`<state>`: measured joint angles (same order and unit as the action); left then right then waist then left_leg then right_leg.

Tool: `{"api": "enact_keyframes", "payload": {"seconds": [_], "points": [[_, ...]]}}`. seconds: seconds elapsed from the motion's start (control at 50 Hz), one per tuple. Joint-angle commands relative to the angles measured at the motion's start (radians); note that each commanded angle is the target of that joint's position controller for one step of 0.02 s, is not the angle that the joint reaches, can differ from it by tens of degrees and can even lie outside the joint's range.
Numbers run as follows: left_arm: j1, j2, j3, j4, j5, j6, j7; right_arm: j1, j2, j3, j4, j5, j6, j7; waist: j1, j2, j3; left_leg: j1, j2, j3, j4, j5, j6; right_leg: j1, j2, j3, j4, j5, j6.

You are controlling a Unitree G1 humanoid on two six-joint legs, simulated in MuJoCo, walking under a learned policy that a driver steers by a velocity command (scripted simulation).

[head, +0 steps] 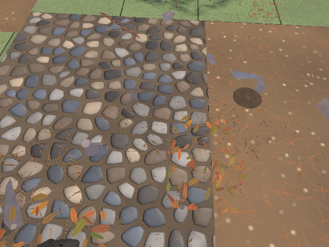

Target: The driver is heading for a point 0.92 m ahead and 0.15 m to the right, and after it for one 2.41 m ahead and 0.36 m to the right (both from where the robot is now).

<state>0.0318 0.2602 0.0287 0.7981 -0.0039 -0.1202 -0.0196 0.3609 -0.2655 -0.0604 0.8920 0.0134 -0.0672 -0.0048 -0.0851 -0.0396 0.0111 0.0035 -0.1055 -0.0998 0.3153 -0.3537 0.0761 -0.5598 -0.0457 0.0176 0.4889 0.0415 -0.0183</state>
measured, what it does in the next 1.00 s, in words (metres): walks ahead, turning right: right foot, then left foot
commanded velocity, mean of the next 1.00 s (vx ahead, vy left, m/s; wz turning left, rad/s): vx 0.50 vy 0.00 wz -0.20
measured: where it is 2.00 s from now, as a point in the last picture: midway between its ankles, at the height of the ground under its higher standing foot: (191, 145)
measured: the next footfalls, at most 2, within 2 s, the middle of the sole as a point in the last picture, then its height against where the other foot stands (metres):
right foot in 0.04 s outside the picture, level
left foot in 0.56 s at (126, 242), level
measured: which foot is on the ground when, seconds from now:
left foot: down 0.00-0.06, up 0.08-0.54, down 0.56-1.00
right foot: up 0.00-0.02, down 0.04-0.56, up 0.58-1.00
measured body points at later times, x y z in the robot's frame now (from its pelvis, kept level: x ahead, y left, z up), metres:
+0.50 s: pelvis +0.28 -0.01 +0.00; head +0.32 -0.01 +0.45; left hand +0.26 +0.27 -0.13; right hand +0.51 -0.24 -0.08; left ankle +0.46 +0.13 -0.71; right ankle +0.17 -0.12 -0.73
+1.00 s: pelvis +0.55 +0.00 +0.00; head +0.57 -0.01 +0.45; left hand +0.79 +0.19 -0.10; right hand +0.50 -0.28 -0.13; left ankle +0.46 +0.12 -0.73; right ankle +0.68 -0.18 -0.69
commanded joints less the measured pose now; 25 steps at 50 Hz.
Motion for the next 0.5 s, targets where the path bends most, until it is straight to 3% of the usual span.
{"api": "enact_keyframes", "payload": {"seconds": [0.02,0.04,0.06,0.08,0.1,0.12,0.14,0.16,0.18,0.24,0.3,0.36,0.44,0.5], "points": [[0.013,0.142,0.042,-0.067,-0.003,-0.027,-0.007,0.016,-0.164,-0.036,-0.033,-0.003,0.009,-0.010,0.080,0.142,-0.041,0.058,0.294,-0.134,0.111,0.768,0.101,0.121,0.041,-0.034,-0.047,-0.095,-0.060],[0.169,0.183,0.062,-0.024,0.002,-0.027,-0.003,-0.005,-0.147,-0.026,-0.045,-0.009,0.010,-0.008,0.155,0.126,-0.154,-0.010,0.241,-0.092,0.283,0.831,0.076,0.358,0.017,-0.016,-0.029,-0.044,-0.102],[0.348,0.250,0.077,0.000,0.013,-0.024,0.002,0.014,-0.103,-0.007,-0.068,-0.029,0.005,-0.005,0.206,0.014,-0.311,-0.220,0.161,-0.048,0.579,0.559,0.042,0.679,-0.169,0.196,0.014,-0.024,-0.183],[0.418,0.277,0.090,0.041,0.005,-0.010,-0.006,0.158,-0.011,0.018,-0.054,-0.004,-0.014,0.007,0.154,-0.283,-0.417,-0.594,0.004,0.001,0.893,-0.152,-0.025,0.986,-0.359,0.638,-0.096,-0.251,-0.327],[0.406,0.175,0.063,0.035,-0.013,-0.005,-0.008,0.088,-0.119,0.000,-0.050,0.015,-0.026,0.007,0.193,-0.158,-0.335,-0.723,0.056,-0.081,0.989,-0.209,-0.013,0.953,-0.335,0.689,-0.171,-0.432,-0.284],[0.317,0.140,0.051,0.016,-0.012,-0.001,-0.003,-0.024,-0.160,-0.012,-0.083,0.029,-0.035,0.009,0.187,-0.082,-0.176,-0.779,0.107,-0.050,0.990,-0.112,-0.008,0.811,-0.303,0.542,-0.196,-0.402,-0.238],[0.246,0.132,0.045,0.000,-0.001,0.003,-0.002,-0.079,-0.149,-0.009,-0.096,0.020,-0.037,0.006,0.159,0.004,-0.092,-0.749,0.155,-0.011,0.948,-0.026,-0.016,0.663,-0.265,0.433,-0.225,-0.279,-0.221],[0.209,0.116,0.039,-0.005,0.006,0.004,-0.004,-0.099,-0.135,-0.013,-0.101,0.003,-0.037,0.004,0.133,0.023,-0.039,-0.722,0.185,0.002,0.889,0.022,-0.025,0.562,-0.231,0.364,-0.252,-0.178,-0.219],[0.197,0.105,0.034,-0.003,0.016,0.002,-0.006,-0.079,-0.119,-0.015,-0.100,-0.002,-0.031,0.004,0.103,-0.006,-0.036,-0.667,0.210,0.004,0.855,0.049,-0.030,0.503,-0.203,0.311,-0.275,-0.116,-0.212],[0.208,0.116,0.037,0.016,0.004,-0.003,-0.009,-0.062,-0.072,-0.007,-0.101,-0.003,-0.011,0.002,0.076,-0.033,-0.025,-0.640,0.232,0.033,0.753,0.082,-0.057,0.430,-0.175,0.206,-0.331,0.000,-0.225],[0.238,0.151,0.048,0.035,0.001,0.006,0.005,-0.165,-0.060,0.000,-0.139,-0.012,-0.009,0.001,0.095,-0.017,0.001,-0.682,0.240,0.053,0.577,0.225,-0.083,0.422,-0.158,0.131,-0.361,0.064,-0.220],[0.277,0.160,0.050,0.054,-0.008,0.015,0.014,-0.268,-0.040,0.010,-0.165,-0.009,-0.018,0.009,0.128,-0.021,0.017,-0.624,0.210,0.083,0.373,0.393,-0.082,0.411,-0.117,0.055,-0.367,0.056,-0.185],[0.366,0.164,0.052,0.096,-0.021,0.031,0.017,-0.394,-0.049,0.011,-0.211,0.002,-0.028,0.025,0.166,-0.019,0.049,-0.610,0.177,0.082,0.244,0.428,-0.072,0.491,-0.156,0.086,-0.330,0.016,-0.179],[0.363,0.185,0.062,0.103,-0.024,0.048,0.026,-0.391,-0.087,0.000,-0.225,0.002,-0.043,0.038,0.128,-0.035,0.042,-0.565,0.162,0.060,0.178,0.341,-0.045,0.565,-0.200,0.140,-0.256,0.049,-0.156]]}}
Keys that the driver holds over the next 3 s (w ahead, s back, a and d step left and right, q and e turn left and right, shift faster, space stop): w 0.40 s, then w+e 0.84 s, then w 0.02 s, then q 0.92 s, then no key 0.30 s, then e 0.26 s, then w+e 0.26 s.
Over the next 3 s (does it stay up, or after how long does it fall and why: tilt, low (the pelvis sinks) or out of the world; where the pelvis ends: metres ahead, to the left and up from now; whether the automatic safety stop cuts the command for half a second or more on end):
stays up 0.92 -0.19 0.02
